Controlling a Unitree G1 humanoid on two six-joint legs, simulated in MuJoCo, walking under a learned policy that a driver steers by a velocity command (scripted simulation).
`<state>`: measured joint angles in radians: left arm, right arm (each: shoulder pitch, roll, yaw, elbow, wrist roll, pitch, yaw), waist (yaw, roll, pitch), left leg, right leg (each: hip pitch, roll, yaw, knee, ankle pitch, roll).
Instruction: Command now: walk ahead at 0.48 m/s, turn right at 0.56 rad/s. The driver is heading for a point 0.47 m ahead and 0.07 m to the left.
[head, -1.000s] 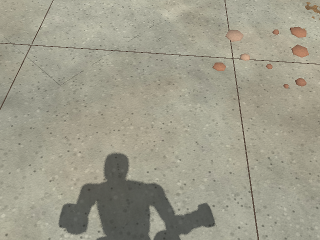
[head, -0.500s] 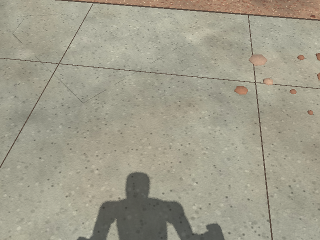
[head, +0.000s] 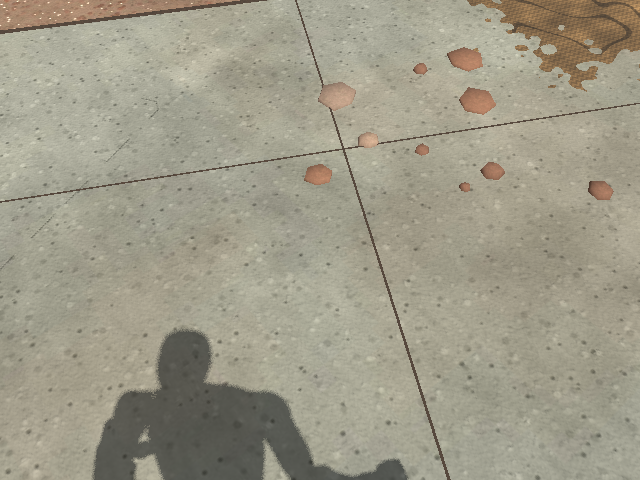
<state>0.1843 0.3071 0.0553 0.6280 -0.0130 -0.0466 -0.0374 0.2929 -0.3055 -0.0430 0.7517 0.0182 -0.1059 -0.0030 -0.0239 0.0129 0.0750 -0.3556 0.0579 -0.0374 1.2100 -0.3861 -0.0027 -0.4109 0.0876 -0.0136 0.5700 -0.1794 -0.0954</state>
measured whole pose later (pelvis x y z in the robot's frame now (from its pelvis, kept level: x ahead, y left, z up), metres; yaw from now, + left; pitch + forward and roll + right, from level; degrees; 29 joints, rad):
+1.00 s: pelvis +0.43 +0.00 +0.01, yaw -5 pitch +0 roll +0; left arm 0.13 0.25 0.04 0.73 0.01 0.00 0.02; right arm 0.21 -0.26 0.00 0.85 -0.01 -0.01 0.00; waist -0.01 0.01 0.02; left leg -0.13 -0.04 -0.02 0.48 -0.35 0.03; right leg -0.32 0.00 0.04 0.52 -0.21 0.00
